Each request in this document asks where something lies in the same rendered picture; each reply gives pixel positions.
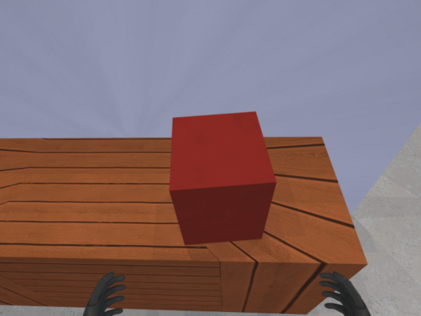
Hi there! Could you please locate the robot right hand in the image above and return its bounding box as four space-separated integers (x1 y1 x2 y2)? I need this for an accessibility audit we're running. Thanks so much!
319 271 371 316

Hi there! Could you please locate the robot left hand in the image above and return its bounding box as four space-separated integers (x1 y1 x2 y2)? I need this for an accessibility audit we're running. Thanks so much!
83 271 126 316

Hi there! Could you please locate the pedestal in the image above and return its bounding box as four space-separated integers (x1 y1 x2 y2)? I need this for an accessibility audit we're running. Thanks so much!
0 137 368 315

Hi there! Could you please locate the carton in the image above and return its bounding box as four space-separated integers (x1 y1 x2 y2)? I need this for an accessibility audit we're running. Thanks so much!
169 111 276 245

